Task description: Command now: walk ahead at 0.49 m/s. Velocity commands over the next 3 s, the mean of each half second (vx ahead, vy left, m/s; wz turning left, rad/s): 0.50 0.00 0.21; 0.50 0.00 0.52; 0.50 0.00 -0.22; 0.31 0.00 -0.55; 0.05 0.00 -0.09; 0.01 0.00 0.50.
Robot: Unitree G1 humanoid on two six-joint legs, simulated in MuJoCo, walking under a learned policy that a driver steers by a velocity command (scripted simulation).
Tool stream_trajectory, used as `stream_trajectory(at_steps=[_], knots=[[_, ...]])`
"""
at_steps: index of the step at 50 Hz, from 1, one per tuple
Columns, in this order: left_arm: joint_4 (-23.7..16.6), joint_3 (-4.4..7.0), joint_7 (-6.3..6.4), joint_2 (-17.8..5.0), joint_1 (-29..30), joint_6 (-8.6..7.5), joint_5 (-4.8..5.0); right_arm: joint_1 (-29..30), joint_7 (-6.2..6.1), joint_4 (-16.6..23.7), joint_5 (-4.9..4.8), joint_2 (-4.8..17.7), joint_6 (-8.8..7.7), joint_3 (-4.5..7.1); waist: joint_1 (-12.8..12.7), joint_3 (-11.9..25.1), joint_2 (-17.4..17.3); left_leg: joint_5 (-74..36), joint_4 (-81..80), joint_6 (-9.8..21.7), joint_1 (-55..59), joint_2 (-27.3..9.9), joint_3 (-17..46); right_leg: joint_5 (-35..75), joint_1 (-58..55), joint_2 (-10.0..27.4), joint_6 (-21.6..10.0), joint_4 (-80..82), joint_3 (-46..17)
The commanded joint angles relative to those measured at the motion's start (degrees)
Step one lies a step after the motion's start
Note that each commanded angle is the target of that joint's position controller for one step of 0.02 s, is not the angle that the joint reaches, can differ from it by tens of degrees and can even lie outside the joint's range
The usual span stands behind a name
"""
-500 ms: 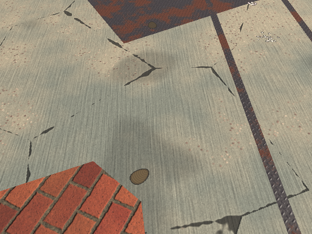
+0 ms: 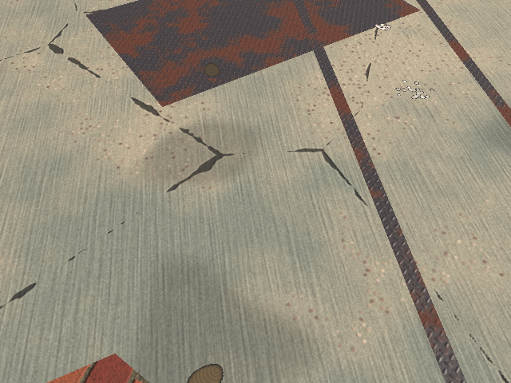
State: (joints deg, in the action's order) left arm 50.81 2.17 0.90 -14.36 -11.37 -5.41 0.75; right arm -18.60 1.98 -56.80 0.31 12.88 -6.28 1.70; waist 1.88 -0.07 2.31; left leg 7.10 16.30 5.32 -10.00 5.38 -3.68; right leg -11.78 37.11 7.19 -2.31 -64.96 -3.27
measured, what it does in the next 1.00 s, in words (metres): walks ahead, turning left: right foot, then left foot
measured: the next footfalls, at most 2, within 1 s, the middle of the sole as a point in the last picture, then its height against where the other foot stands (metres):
right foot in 0.30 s outside the picture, level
left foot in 0.86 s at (203, 369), level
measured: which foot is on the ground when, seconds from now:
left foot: down 0.00-0.30, up 0.32-0.84, down 0.86-1.00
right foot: up 0.00-0.28, down 0.30-0.84, up 0.86-1.00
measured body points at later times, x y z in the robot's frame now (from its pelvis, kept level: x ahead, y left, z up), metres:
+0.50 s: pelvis +0.27 -0.07 +0.00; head +0.29 -0.09 +0.45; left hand +0.30 +0.20 -0.12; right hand +0.38 -0.34 -0.14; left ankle +0.25 +0.09 -0.65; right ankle +0.29 -0.17 -0.74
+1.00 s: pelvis +0.50 +0.05 -0.01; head +0.53 +0.08 +0.44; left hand +0.49 +0.35 -0.13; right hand +0.72 -0.15 -0.12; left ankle +0.52 +0.13 -0.74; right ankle +0.51 -0.13 -0.64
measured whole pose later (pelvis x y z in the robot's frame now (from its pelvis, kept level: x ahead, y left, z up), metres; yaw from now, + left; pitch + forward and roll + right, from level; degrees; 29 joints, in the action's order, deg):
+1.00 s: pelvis +0.50 +0.05 -0.01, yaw +26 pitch +1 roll +0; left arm 48.5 3.7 0.4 -15.8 -10.6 -7.4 1.1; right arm -12.9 2.0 -44.8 -0.5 15.0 -3.2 4.8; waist 0.1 -2.9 1.1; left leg 9.6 28.3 6.1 -19.6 5.1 -1.3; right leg -20.2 26.9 5.4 -0.6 -69.9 -1.5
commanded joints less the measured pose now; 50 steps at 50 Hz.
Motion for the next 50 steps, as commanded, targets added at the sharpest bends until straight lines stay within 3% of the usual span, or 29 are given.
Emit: stream_trajectory(at_steps=[1,5,9,12,13,14,15,16,17,18,19,20,21,24,30,34,37,40,41,42,43,44,45,46,47,48,49,50], knots=[[-2.4,0.67,0.37,-2.4,-1.9,0.32,-0.68,2.2,-1.15,3.2,-0.1,7.6,-0.93,1.23,-2.7,-3.0,-4.4,-3.7,-11.6,9.9,-5.3,-16.3,12.5,8.7,1.8,2.4,1.6,8.3,-0.2],[-4.8,0.34,-0.27,-1.6,7.1,-0.28,-0.22,-2.3,-1.96,2.3,-0.97,9.2,-0.21,1.5,0.6,-3.1,-4.6,-4.6,-10.7,7.3,-0.5,-15.3,9.6,17.3,0.3,-0.1,2.0,24.2,1.9],[-7.2,0.14,-1.55,-2.1,14.0,-0.74,0.45,-6.5,-2.02,0.6,-1.58,9.2,0.7,1.59,2.9,-4.7,-5.0,-2.8,-7.5,6.8,5.1,-17.4,11.0,14.7,-0.7,-1.8,2.0,31.9,2.3],[-7.8,0.8,-2.37,-4.2,12.6,-1.82,0.53,-6.1,-2.42,0.7,-1.71,10.4,1.65,2.15,0.7,-4.0,-6.2,-3.6,-2.9,5.8,8.0,-19.3,14.2,8.7,-5.9,-3.3,0.6,36.7,1.9],[-7.0,1.41,-2.35,-5.3,9.1,-2.14,0.48,-5.0,-2.48,1.0,-1.69,10.8,1.95,2.28,-1.6,-2.4,-6.8,-7.8,0.6,5.0,7.6,-18.8,14.3,6.9,-11.3,-4.5,0.0,38.0,2.8],[-4.7,2.75,-2.0,-7.6,1.2,-2.39,0.38,-4.1,-2.45,1.6,-1.33,9.8,2.1,1.88,-5.4,2.1,-6.2,-14.7,9.1,3.6,5.6,-15.8,12.5,6.0,-22.0,-5.5,-1.3,39.1,3.5],[-2.5,4.18,-1.46,-12.2,-10.3,-2.62,-0.42,-2.8,-2.27,3.4,-0.47,7.0,1.9,0.77,-10.0,11.1,-2.1,-9.5,26.1,1.4,-3.7,-11.6,9.1,6.3,-39.0,2.9,-5.0,37.6,-4.5],[-1.2,5.51,-1.42,-17.5,-16.1,-1.92,-1.3,-9.1,-2.19,4.3,-1.02,-0.4,0.79,-1.09,-8.0,18.9,13.4,15.0,47.0,-2.7,-26.3,-2.2,3.3,-1.2,-59.4,16.8,-12.5,42.2,-27.7],[-1.4,4.1,-1.53,-12.0,-16.3,-1.95,-1.5,-9.1,-2.09,3.5,-2.33,4.2,-0.17,-0.13,-8.7,20.6,12.4,24.5,57.1,-2.4,-32.1,-3.6,11.7,-5.8,-58.4,17.9,-13.3,47.1,-37.3],[-2.5,2.94,-1.5,-8.3,-11.1,-2.09,-1.14,-5.1,-2.14,4.6,-3.41,8.4,-0.36,1.21,-7.6,12.8,8.0,20.0,59.9,-1.7,-35.4,-6.5,12.5,-4.3,-51.3,16.6,-10.6,47.4,-28.1],[-3.4,2.2,-1.64,-6.3,-6.1,-2.08,-0.86,-2.1,-2.45,5.3,-3.16,8.4,-0.06,1.46,-5.9,8.6,4.2,14.8,58.7,-1.8,-33.6,-9.4,11.1,0.0,-43.6,14.1,-8.8,48.8,-19.9],[-3.4,1.82,-1.86,-4.9,-2.8,-2.05,-0.81,-0.5,-2.73,5.6,-2.49,7.5,0.44,1.8,-4.4,4.9,2.5,11.1,55.6,-2.0,-31.7,-11.0,10.7,2.9,-37.2,11.7,-7.7,51.3,-14.2],[-3.1,1.46,-1.94,-3.5,-1.1,-2.18,-1.07,-1.0,-2.73,5.6,-2.3,6.7,1.32,2.22,-2.7,2.9,3.5,8.6,53.1,-2.1,-28.9,-12.4,10.7,5.2,-33.0,9.4,-6.6,53.3,-9.0],[-1.4,1.98,-1.59,-4.2,-1.7,-2.48,-1.48,-1.3,-2.31,6.5,-2.35,3.7,3.31,2.31,-1.1,0.4,3.0,4.4,51.5,-2.5,-27.6,-12.9,9.7,13.5,-28.9,7.8,-7.0,55.9,-0.4],[0.1,2.95,0.04,-7.0,-3.9,-1.75,-1.73,7.7,-1.37,11.0,-1.67,3.3,3.73,2.6,-2.4,-2.8,1.0,-7.7,36.1,-3.4,-32.7,-12.5,9.2,16.1,-31.6,8.0,-7.0,57.8,8.0],[1.1,3.46,0.66,-8.4,-7.3,-0.84,-1.0,16.1,0.19,14.6,-1.42,2.5,3.54,2.03,-5.3,-5.4,-0.1,-9.6,27.2,-2.5,-33.5,-12.1,4.8,16.0,-36.4,9.5,-6.5,57.3,11.9],[1.7,3.9,0.64,-9.4,-8.7,0.23,-0.22,19.7,1.23,17.2,-1.68,2.7,3.6,1.98,-5.9,-6.3,0.3,-4.8,23.6,-1.0,-33.6,-11.4,2.1,19.6,-41.5,10.8,-5.6,54.3,13.9],[1.0,4.58,0.81,-11.8,-6.7,1.18,0.36,17.0,1.72,18.3,-1.74,5.0,3.91,3.17,-2.4,-2.4,3.0,3.5,22.3,1.9,-23.5,-6.6,-3.0,43.7,-42.9,10.8,-4.0,44.7,16.6],[0.6,4.77,0.93,-12.6,-5.7,1.65,0.5,11.6,1.66,17.4,-1.95,6.9,4.0,4.27,0.9,0.9,3.6,5.3,21.5,3.4,-16.1,-3.9,-4.5,51.7,-42.1,10.1,-3.3,36.5,17.5],[0.2,4.64,0.97,-12.6,-4.6,1.96,0.76,2.4,1.16,15.0,-2.04,10.1,4.01,6.14,5.9,5.7,2.4,1.7,17.0,5.5,-2.5,-1.1,-4.7,51.1,-37.5,7.7,-1.5,24.1,18.6],[-1.3,3.91,0.97,-10.8,-5.0,1.51,-0.4,-6.3,-0.27,12.8,-1.93,15.8,4.48,8.34,8.8,10.5,-4.8,1.9,14.5,8.9,15.0,-8.3,8.6,30.3,-22.0,4.7,1.5,5.4,18.6],[-4.5,1.32,0.04,-1.6,-9.7,-0.48,-1.7,-3.5,-0.48,13.7,-1.77,21.1,3.79,8.51,0.5,15.2,-17.5,10.6,7.2,18.9,30.1,-22.0,42.2,-21.5,2.1,-7.5,4.2,-13.0,10.2],[-5.9,1.96,-0.72,-6.5,-3.1,-3.1,0.86,-6.1,-0.13,14.7,-1.12,16.6,3.03,7.18,5.0,19.7,-11.1,13.6,-0.5,19.6,31.8,-24.7,51.4,-21.8,8.2,-7.6,2.9,-18.1,-1.6],[-7.4,2.45,-0.99,-8.0,1.2,-4.03,2.51,-4.0,0.03,14.1,-0.87,13.1,2.31,6.21,4.5,11.8,-8.7,8.1,-0.5,16.5,27.2,-23.2,42.4,-16.0,12.9,-5.0,1.3,-16.4,-1.4],[-6.9,2.33,-0.6,-7.7,1.3,-4.33,1.44,0.2,0.04,15.0,-1.48,10.7,2.0,5.48,1.9,7.9,-4.0,2.2,0.1,14.0,18.4,-20.4,34.2,-10.6,9.8,-2.2,0.6,-11.3,-1.5],[-5.4,2.81,-0.24,-8.0,-0.5,-3.85,0.21,4.8,-0.03,15.9,-1.23,8.1,2.0,4.62,-0.9,5.7,-2.4,-4.1,-0.1,11.9,10.2,-18.5,27.2,-7.2,4.8,0.3,0.8,-6.6,-0.9],[-4.5,3.09,-0.38,-8.0,-2.8,-2.78,-0.04,6.9,-0.22,16.6,-0.48,6.1,1.89,3.82,-2.7,5.2,-2.9,-8.4,-1.7,11.1,5.4,-17.2,23.5,-5.0,0.6,1.9,1.0,-4.5,-1.1],[-4.1,3.13,-0.55,-7.4,-4.0,-1.82,-0.07,7.0,-0.32,16.4,-0.19,6.3,1.63,3.79,-3.4,4.9,-4.2,-12.4,-2.8,11.5,2.3,-17.1,21.9,-4.2,-1.9,2.3,1.6,-3.0,-0.6]])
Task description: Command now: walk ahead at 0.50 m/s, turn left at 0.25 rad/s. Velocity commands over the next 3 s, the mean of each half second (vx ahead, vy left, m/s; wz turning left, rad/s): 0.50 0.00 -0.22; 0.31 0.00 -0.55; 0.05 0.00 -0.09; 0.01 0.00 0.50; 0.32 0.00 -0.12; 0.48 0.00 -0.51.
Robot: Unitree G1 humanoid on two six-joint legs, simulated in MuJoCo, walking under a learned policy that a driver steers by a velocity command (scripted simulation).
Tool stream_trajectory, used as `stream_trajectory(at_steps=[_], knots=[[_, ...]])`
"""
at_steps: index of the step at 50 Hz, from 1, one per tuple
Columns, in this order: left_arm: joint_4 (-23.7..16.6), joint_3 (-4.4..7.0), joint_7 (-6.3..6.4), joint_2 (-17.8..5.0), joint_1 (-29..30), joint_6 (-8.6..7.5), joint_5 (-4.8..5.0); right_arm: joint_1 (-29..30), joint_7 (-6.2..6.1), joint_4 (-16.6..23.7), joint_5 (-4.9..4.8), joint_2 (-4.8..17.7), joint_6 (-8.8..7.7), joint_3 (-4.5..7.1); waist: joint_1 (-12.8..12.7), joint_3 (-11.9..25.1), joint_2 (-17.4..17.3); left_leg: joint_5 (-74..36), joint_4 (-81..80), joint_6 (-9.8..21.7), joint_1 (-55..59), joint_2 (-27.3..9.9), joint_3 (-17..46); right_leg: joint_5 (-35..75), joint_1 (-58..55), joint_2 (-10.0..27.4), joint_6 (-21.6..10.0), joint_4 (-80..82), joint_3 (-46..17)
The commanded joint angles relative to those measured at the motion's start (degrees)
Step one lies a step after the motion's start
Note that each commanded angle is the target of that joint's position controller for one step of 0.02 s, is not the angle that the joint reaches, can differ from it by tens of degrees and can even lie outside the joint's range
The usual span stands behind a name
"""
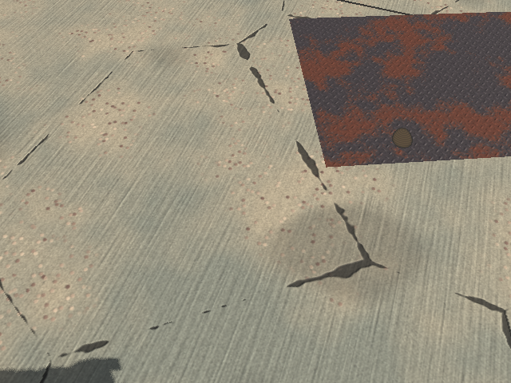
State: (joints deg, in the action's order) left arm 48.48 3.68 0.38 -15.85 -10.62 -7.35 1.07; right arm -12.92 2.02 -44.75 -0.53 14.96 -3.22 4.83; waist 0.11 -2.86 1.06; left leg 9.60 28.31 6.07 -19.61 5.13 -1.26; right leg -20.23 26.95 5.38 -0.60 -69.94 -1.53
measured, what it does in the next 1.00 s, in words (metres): walks ahead, turning right: right foot, then left foot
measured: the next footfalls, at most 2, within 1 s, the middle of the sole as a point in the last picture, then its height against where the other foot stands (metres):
right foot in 0.42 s outside the picture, level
left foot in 0.86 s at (270, 295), level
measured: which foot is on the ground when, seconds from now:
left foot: down 0.00-0.44, up 0.46-0.84, down 0.86-1.00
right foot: up 0.00-0.40, down 0.42-0.86, up 0.88-1.00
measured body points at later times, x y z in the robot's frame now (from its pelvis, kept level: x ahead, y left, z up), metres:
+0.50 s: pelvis +0.29 -0.06 -0.02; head +0.33 -0.06 +0.43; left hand +0.51 +0.16 -0.12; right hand +0.30 -0.34 -0.14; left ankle +0.10 +0.07 -0.64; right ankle +0.37 -0.14 -0.73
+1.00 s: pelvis +0.52 -0.06 +0.00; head +0.56 -0.07 +0.44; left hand +0.75 +0.14 -0.12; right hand +0.57 -0.38 -0.08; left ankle +0.66 -0.01 -0.73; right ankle +0.40 -0.15 -0.64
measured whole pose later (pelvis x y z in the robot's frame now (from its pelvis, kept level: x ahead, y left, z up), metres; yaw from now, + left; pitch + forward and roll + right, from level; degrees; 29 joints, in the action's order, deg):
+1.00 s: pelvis +0.52 -0.06 +0.00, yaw -29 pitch +2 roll +0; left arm 38.2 4.3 1.6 -18.4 -14.4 2.0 1.3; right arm -5.0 -1.0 -38.5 1.4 13.5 -2.7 2.1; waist -1.4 -1.9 2.0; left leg 6.2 29.0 0.8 -25.4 0.1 -0.4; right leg -29.8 28.7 -3.3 3.0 -69.5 -4.8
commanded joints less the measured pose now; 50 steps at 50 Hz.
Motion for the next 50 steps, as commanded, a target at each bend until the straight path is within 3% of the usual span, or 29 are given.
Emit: stream_trajectory(at_steps=[1,4,10,16,19,20,21,22,23,24,25,26,27,28,30,33,35,39,42,43,44,45,46,47,48,50], knots=[[-1.5,1.54,-0.07,-5.1,-5.1,0.91,-0.58,0.7,-0.48,3.7,0.53,4.7,-1.82,0.67,-1.9,7.1,-2.8,-18.7,-15.6,10.6,10.3,-16.3,16.7,5.2,7.7,4.3,0.4,3.6,-1.7],[-2.8,1.14,0.21,-4.0,-0.5,2.2,-0.83,-2.7,-1.31,1.4,0.49,6.4,-2.5,0.9,-0.5,4.1,-3.1,-23.7,-17.7,8.8,10.1,-14.9,10.4,13.6,12.3,4.3,1.4,10.7,-0.8],[-5.0,0.37,-1.19,-2.6,7.5,1.77,0.12,-5.4,-2.39,-1.1,0.9,7.0,-2.8,0.42,3.4,1.1,-4.1,-18.4,-20.5,3.0,15.1,-14.2,3.2,31.0,13.4,1.0,-0.7,29.5,0.0],[-8.8,-0.47,-3.63,-1.6,13.3,1.39,0.35,-7.7,-2.97,-4.0,0.77,7.1,-1.55,0.38,5.0,-1.7,-3.6,-27.5,-16.3,2.4,27.8,-18.4,-0.3,24.1,18.4,-2.2,-3.1,36.9,1.7],[-9.6,0.29,-4.48,-3.4,9.7,1.64,0.06,-5.5,-3.88,-3.1,0.68,9.4,-0.36,0.75,1.7,3.0,-6.5,-55.1,-6.0,1.1,29.7,-18.6,-2.8,14.7,9.7,-6.7,-5.7,36.4,7.1],[-8.8,1.16,-4.4,-5.2,4.5,1.88,0.01,-4.9,-4.23,-2.8,0.75,10.2,0.12,0.84,-1.2,6.2,-7.6,-63.1,1.3,0.5,29.0,-18.2,-3.5,12.3,2.8,-8.8,-7.0,36.2,8.2],[-7.0,2.56,-3.98,-8.1,-4.4,1.97,0.01,-3.3,-4.41,-2.3,0.54,10.8,0.37,0.81,-6.1,10.5,-6.6,-61.6,13.2,-0.9,23.9,-16.5,-4.9,16.1,-10.1,-10.0,-9.1,40.2,7.4],[-5.9,3.98,-2.88,-12.9,-13.4,2.48,-0.58,-3.3,-4.51,-0.7,1.11,9.8,-0.39,0.14,-9.5,17.0,0.2,-41.6,31.7,-2.8,9.6,-13.6,-5.8,19.3,-28.3,-0.3,-13.4,41.0,-7.2],[-7.0,4.42,-2.66,-15.2,-12.9,2.31,-0.01,-10.2,-2.92,0.4,1.89,1.0,-2.23,-2.59,-3.9,24.1,15.4,18.2,55.0,-7.7,-17.2,0.6,-0.3,14.9,-50.4,14.8,-26.6,45.6,-40.6],[-6.1,3.23,-2.33,-10.7,-14.3,2.72,0.01,-6.1,-1.55,1.0,0.29,7.1,-4.77,-1.51,-7.4,26.2,8.2,19.7,58.5,-5.7,-24.4,-2.1,10.2,6.8,-52.3,13.4,-24.7,50.8,-43.7],[-7.0,2.59,-1.94,-8.1,-11.7,2.83,-0.28,-0.2,-1.04,3.3,-1.89,8.7,-5.78,-1.17,-7.4,17.7,5.2,15.9,55.6,-4.7,-27.6,-5.4,9.9,5.9,-45.8,11.4,-21.2,51.5,-34.5],[-7.9,2.19,-2.04,-7.2,-7.5,2.77,-0.31,2.1,-1.16,4.2,-1.21,7.6,-6.12,-1.48,-4.4,10.5,-2.4,12.7,48.9,-4.3,-26.0,-7.7,8.5,11.0,-34.7,8.9,-19.1,53.2,-28.4],[-9.0,1.64,-1.93,-5.6,-4.3,2.66,-0.4,2.7,-1.66,4.1,0.32,8.1,-5.68,-0.89,-2.2,7.8,-4.3,11.1,43.3,-4.8,-22.4,-9.5,7.7,16.5,-27.2,7.0,-18.0,54.3,-24.2],[-10.0,1.42,-1.74,-5.6,-2.7,2.75,-0.93,1.6,-1.78,4.3,0.96,7.9,-4.93,-0.68,-0.3,5.9,-3.1,10.6,41.1,-5.5,-18.5,-10.2,7.4,19.9,-21.1,5.5,-18.1,55.9,-22.2],[-10.7,1.72,-1.41,-6.5,-1.7,2.77,-0.67,-0.6,-2.14,4.7,1.4,6.4,-3.62,-0.77,1.5,4.8,-0.9,9.9,34.9,-7.3,-15.7,-10.9,6.1,24.2,-14.6,3.8,-18.2,57.4,-18.9],[-11.1,2.64,-0.45,-9.4,-2.5,3.06,-0.58,3.9,-2.88,6.6,1.84,4.6,-2.69,-1.49,0.7,3.2,0.7,1.7,22.0,-9.9,-12.2,-9.0,3.4,36.0,-7.6,0.3,-16.1,56.1,-11.9],[-10.6,2.98,0.19,-9.8,-4.4,4.11,0.0,7.3,-2.9,7.4,1.91,3.7,-2.78,-1.84,-1.1,5.1,2.4,-7.6,13.1,-10.2,-7.7,-5.7,2.4,39.6,-6.8,-2.7,-12.9,52.6,-9.0],[-10.0,2.83,0.99,-8.7,-7.2,6.25,0.5,10.8,-2.41,8.9,0.75,5.3,-2.48,-1.18,-2.6,8.0,5.3,-11.0,3.4,-9.9,-5.1,-2.4,4.6,30.9,-12.3,-2.2,-9.5,46.3,-15.0],[-12.1,2.67,1.62,-7.7,-3.5,6.88,0.27,6.7,-2.07,8.3,1.17,7.5,-3.28,0.11,1.2,8.8,6.4,-12.8,-4.2,-7.3,0.4,-3.4,5.9,25.4,-14.8,-2.6,-6.7,38.4,-20.2],[-13.1,2.01,1.57,-5.3,-3.2,6.64,-0.13,3.5,-2.36,8.0,1.96,9.2,-3.63,0.63,2.3,11.8,4.4,-20.4,-5.5,-4.8,8.4,-8.5,8.3,20.5,-12.3,-5.4,-4.4,30.9,-18.3],[-14.0,0.77,1.48,-1.4,-7.0,6.35,-1.45,-0.1,-3.01,8.5,3.07,12.5,-3.34,1.1,1.4,17.9,-6.7,-43.5,-1.5,0.6,23.0,-21.9,19.4,-5.1,-2.2,-11.0,-1.2,15.0,-11.8],[-14.3,0.42,0.83,-3.0,-16.9,5.98,-0.28,-2.7,-2.82,7.4,2.91,13.1,-2.15,1.38,-2.0,25.8,-20.4,-43.6,-2.0,12.0,33.3,-34.7,37.5,-24.3,8.2,-13.2,0.9,2.3,-8.6],[-12.2,1.68,0.76,-8.4,-16.8,6.56,0.32,0.2,-2.88,8.8,1.7,10.0,-1.32,0.97,-1.2,23.4,-13.3,-28.5,-4.3,11.8,28.8,-32.5,38.0,-18.8,11.7,-8.4,2.9,-4.5,-8.5],[-12.8,2.54,1.05,-10.7,-10.4,7.71,0.42,2.0,-3.26,9.7,1.56,6.7,-0.5,0.01,0.8,17.6,-8.8,-19.3,-5.1,8.6,24.0,-27.9,29.1,-13.9,13.6,-6.8,4.1,-6.8,-6.3],[-13.2,2.79,1.44,-10.3,-7.6,8.99,0.38,4.4,-3.41,9.9,1.77,5.7,0.38,-0.64,0.5,13.6,-6.0,-13.5,-6.8,6.8,17.5,-24.4,23.2,-10.7,13.0,-5.4,4.8,-6.1,-5.0],[-14.2,2.53,1.69,-8.1,-6.9,10.52,0.24,7.8,-3.67,9.6,2.15,7.2,1.33,-0.37,-1.2,7.7,-8.5,-8.5,-10.9,5.6,5.8,-19.7,15.0,-6.1,8.1,-4.1,5.1,-2.6,-2.4]])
